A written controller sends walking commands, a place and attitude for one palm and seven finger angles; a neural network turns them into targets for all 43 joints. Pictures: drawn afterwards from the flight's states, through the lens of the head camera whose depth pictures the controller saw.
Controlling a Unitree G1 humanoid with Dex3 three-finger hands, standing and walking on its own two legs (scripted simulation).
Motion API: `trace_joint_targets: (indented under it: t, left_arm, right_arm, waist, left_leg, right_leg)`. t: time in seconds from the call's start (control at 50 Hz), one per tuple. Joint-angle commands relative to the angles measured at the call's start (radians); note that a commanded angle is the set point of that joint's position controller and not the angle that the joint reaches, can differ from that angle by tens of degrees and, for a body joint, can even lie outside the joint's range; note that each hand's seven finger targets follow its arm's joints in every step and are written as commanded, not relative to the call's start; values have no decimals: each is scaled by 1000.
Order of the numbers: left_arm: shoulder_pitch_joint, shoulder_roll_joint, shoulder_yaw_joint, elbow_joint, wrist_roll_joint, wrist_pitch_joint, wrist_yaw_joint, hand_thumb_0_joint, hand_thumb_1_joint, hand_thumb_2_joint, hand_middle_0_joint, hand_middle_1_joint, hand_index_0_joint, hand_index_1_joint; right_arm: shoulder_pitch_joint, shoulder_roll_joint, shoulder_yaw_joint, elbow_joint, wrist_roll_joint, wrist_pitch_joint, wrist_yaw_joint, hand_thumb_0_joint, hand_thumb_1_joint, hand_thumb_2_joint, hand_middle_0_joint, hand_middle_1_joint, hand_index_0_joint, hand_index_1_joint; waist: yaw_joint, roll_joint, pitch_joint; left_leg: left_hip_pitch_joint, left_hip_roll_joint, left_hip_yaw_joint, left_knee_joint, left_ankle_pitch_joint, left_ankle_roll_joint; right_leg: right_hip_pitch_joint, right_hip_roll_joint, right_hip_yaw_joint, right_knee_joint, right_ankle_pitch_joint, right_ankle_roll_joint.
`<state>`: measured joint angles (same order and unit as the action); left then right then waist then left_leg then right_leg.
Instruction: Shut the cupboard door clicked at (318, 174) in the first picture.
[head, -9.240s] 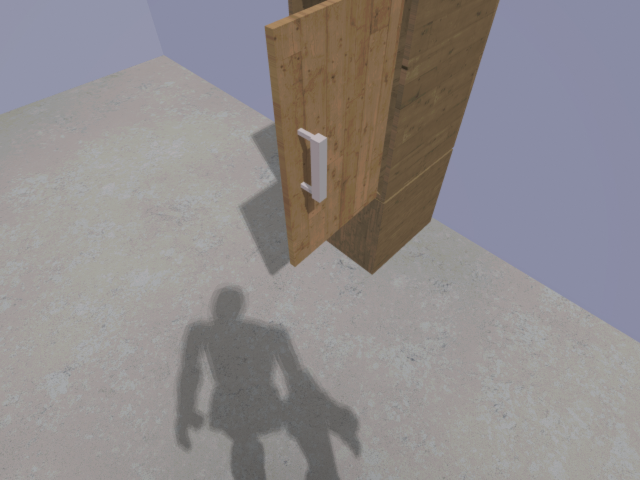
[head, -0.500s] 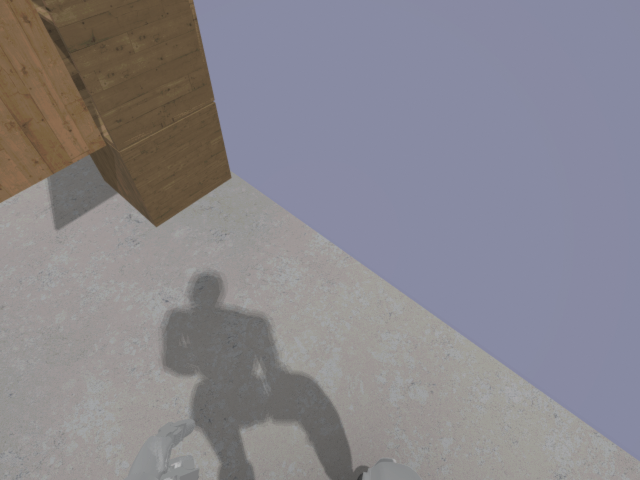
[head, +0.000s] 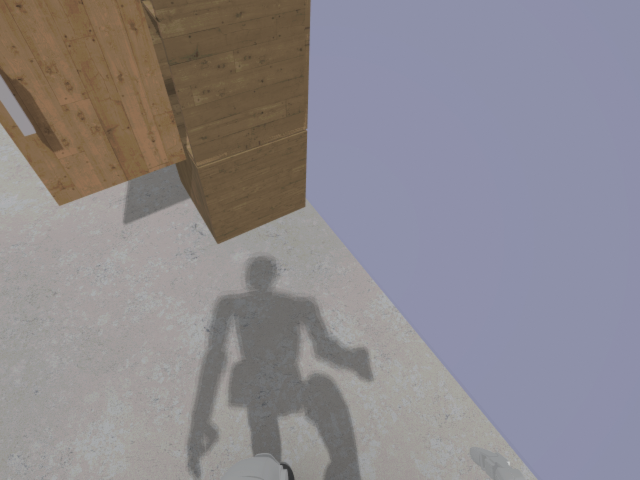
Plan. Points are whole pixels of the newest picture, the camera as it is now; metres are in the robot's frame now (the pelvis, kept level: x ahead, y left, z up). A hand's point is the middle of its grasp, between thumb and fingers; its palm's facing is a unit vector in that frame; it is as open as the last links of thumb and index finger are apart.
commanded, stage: walk to a spot facing it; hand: left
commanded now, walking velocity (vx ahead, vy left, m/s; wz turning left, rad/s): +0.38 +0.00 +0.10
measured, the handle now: (6, 95) +0.74 +0.70 +0.00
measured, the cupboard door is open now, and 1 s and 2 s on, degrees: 93 93 93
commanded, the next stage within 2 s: turn to face it in 0.34 s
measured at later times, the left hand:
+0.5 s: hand (234, 328) +0.35 +0.17 -0.14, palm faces -0.07 -0.98 -0.20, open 7.4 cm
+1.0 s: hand (210, 328) +0.36 +0.22 -0.18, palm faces +0.30 -0.93 -0.21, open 7.3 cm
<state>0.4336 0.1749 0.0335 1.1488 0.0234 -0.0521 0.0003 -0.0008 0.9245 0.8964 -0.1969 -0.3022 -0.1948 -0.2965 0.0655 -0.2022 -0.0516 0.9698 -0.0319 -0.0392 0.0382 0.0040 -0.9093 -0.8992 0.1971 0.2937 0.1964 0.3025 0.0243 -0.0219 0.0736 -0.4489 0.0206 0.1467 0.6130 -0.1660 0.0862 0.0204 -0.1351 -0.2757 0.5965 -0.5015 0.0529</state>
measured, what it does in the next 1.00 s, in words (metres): walks ahead, turning left: right foot, then left foot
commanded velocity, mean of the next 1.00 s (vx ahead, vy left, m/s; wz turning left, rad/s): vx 0.13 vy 0.00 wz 0.33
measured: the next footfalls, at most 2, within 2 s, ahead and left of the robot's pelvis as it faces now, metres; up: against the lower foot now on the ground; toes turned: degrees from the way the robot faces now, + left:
right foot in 0.52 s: +0.37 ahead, -0.13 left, +0.00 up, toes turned -6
left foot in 0.94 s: +0.42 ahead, +0.12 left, +0.00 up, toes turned +21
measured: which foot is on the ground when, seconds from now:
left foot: down 0.00-0.54, up 0.56-0.92, down 0.94-1.00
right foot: up 0.00-0.50, down 0.52-0.94, up 0.96-1.00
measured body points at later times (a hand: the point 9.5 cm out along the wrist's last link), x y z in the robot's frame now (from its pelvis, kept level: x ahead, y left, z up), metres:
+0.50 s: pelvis +0.23 -0.01 +0.02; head +0.28 -0.01 +0.46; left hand +0.36 +0.22 -0.13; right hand +0.13 -0.22 -0.13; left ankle +0.10 +0.08 -0.72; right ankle +0.33 -0.13 -0.70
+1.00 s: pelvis +0.35 +0.01 +0.00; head +0.37 +0.05 +0.45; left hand +0.35 +0.27 -0.16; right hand +0.55 -0.22 -0.11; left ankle +0.38 +0.10 -0.72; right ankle +0.32 -0.13 -0.68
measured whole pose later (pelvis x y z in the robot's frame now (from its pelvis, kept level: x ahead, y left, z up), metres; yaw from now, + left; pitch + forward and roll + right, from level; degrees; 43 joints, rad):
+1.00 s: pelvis +0.35 +0.01 +0.00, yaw +16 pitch +0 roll -1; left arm 0.18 0.24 0.07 0.96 0.02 0.04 0.01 0.00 0.92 0.90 -0.20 -0.30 -0.20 -0.30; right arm 0.08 -0.24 -0.06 0.89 -0.03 0.02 0.02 0.00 -0.91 -0.90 0.20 0.29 0.20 0.30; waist -0.01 -0.06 0.07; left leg -0.43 0.01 0.11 0.71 -0.27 0.07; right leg -0.34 -0.14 -0.18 0.97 -0.58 0.05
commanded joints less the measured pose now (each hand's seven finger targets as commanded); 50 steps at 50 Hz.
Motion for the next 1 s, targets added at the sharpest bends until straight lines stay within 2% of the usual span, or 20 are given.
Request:
trace_joint_targets:
  t: [0.0,0.06,0.12,0.24,0.4,0.44,0.46,0.48,0.5,0.52,0.54,0.58,0.62,0.66,0.82,0.88,0.9,0.92,0.94,0.98]
  left_arm:
    - [-151,98,15,-175,-17,-30,1,0,900,900,-200,-300,-200,-300]
    - [-120,65,21,-128,6,-7,-15,0,900,900,-200,-300,-200,-300]
    - [-71,35,18,-106,10,20,-19,0,900,900,-200,-300,-200,-300]
    - [-216,42,30,-159,3,33,-26,0,900,900,-200,-300,-200,-300]
    - [-414,45,4,-226,-2,24,-31,0,900,900,-200,-300,-200,-300]
    - [-373,62,2,-220,-3,13,-24,0,900,900,-200,-300,-200,-300]
    - [-277,73,7,-196,-3,4,-20,0,900,900,-200,-300,-200,-300]
    - [-146,116,21,-158,-1,-7,-13,0,900,900,-200,-300,-200,-300]
    - [6,207,45,-115,3,-21,3,0,900,900,-200,-300,-200,-300]
    - [66,268,51,-99,-9,-17,7,0,900,900,-200,-300,-200,-300]
    - [2,235,48,-129,-17,-7,16,0,900,900,-200,-300,-200,-300]
    - [-122,167,34,-169,-17,-1,27,0,900,900,-200,-300,-200,-300]
    - [-207,129,25,-194,-12,-7,30,0,900,900,-200,-300,-200,-300]
    - [-241,120,27,-205,-9,-9,30,0,900,900,-200,-300,-200,-300]
    - [-232,177,60,-221,2,15,26,0,900,900,-200,-300,-200,-300]
    - [-258,210,71,-241,-3,33,19,0,900,900,-200,-300,-200,-300]
    - [-258,190,68,-264,-9,40,13,0,900,900,-200,-300,-200,-300]
    - [-286,123,48,-317,-19,45,8,0,900,900,-200,-300,-200,-300]
    - [-335,146,34,-348,-4,60,18,0,900,900,-200,-300,-200,-300]
    - [-335,144,45,-329,-8,63,23,0,900,900,-200,-300,-200,-300]
  right_arm:
    - [411,-278,-65,64,9,-1,-50,0,-900,-900,200,300,200,300]
    - [223,-137,-24,7,7,-24,-56,0,-900,-900,200,300,200,300]
    - [226,-94,-8,21,15,-42,-55,0,-900,-900,200,300,200,300]
    - [310,-75,-4,54,19,-47,-59,0,-900,-900,200,300,200,300]
    - [449,-77,8,128,1,-37,-68,0,-900,-900,200,300,200,300]
    - [451,-78,9,144,2,-30,-72,0,-900,-900,200,300,200,300]
    - [433,-86,10,145,8,-28,-75,0,-900,-900,200,300,200,300]
    - [408,-84,8,141,20,-30,-74,0,-900,-900,200,300,200,300]
    - [419,-60,5,125,35,-34,-68,0,-900,-900,200,300,200,300]
    - [451,-53,0,111,46,-27,-72,0,-900,-900,200,300,200,300]
    - [373,-53,-1,90,44,-14,-74,0,-900,-900,200,300,200,300]
    - [252,-29,0,66,29,14,-59,0,-900,-900,200,300,200,300]
    - [282,-1,2,71,22,47,-47,0,-900,-900,200,300,200,300]
    - [307,16,0,81,18,64,-36,0,-900,-900,200,300,200,300]
    - [92,-23,-8,-44,13,70,-12,0,-900,-900,200,300,200,300]
    - [150,-89,-24,-67,5,70,-11,0,-900,-900,200,300,200,300]
    - [217,-170,-42,-66,-1,61,-13,0,-900,-900,200,300,200,300]
    - [281,-294,-70,-74,-6,54,-22,0,-900,-900,200,300,200,300]
    - [311,-316,-66,-66,6,60,-33,0,-900,-900,200,300,200,300]
    - [199,-289,-61,-105,8,58,-50,0,-900,-900,200,300,200,300]
  waist:
    - [-163,143,-223]
    - [-54,94,-48]
    - [-18,133,-45]
    - [-22,100,21]
    - [-82,112,30]
    - [-59,86,1]
    - [-7,68,-50]
    - [51,34,-135]
    - [92,-90,-269]
    - [85,-170,-357]
    - [84,-193,-328]
    - [40,-76,-154]
    - [-28,-96,-124]
    - [-58,-120,-130]
    - [-16,-133,-67]
    - [-76,-68,-94]
    - [-114,111,-147]
    - [-146,396,-166]
    - [-145,231,-188]
    - [-101,228,-181]
  left_leg:
    - [596,420,-645,-329,-93,179]
    - [267,305,-394,-402,-141,93]
    - [235,226,-234,-426,25,68]
    - [314,220,-179,-472,130,75]
    - [469,223,-115,-341,555,57]
    - [460,225,-135,-239,688,48]
    - [437,201,-138,-136,727,28]
    - [308,153,-125,23,646,-7]
    - [57,42,-55,282,282,-59]
    - [-42,-56,-74,591,-477,-94]
    - [-58,-2,-158,685,-462,-91]
    - [-111,51,-172,701,-339,-98]
    - [-57,70,-154,612,-269,-117]
    - [-22,65,-114,529,-217,-133]
    - [13,38,-24,173,-188,-131]
    - [219,6,-6,-23,-64,-109]
    - [346,106,-169,-127,121,-49]
    - [419,388,-574,-238,489,120]
    - [395,440,-636,-249,427,170]
    - [326,361,-560,-277,222,142]
  right_leg:
    - [-683,40,224,788,-8,-57]
    - [-633,-41,273,722,176,-41]
    - [-581,-30,252,591,254,-25]
    - [-680,-22,255,415,405,-11]
    - [-584,57,178,92,359,-68]
    - [-442,93,159,14,327,-84]
    - [-298,110,153,-57,387,-85]
    - [-40,74,189,-80,604,-95]
    - [283,-159,411,-25,1047,-175]
    - [348,-403,575,-91,1318,-306]
    - [221,-380,561,-134,1257,-311]
    - [-13,-296,398,-191,1036,-250]
    - [-172,-252,251,-248,904,-196]
    - [-219,-213,169,-266,834,-167]
    - [-185,-247,104,-198,712,-157]
    - [-267,-228,54,-17,588,-95]
    - [-375,-153,27,187,436,-39]
    - [-607,9,54,480,-185,31]
    - [-626,19,209,594,-206,10]
    - [-673,11,292,688,-59,14]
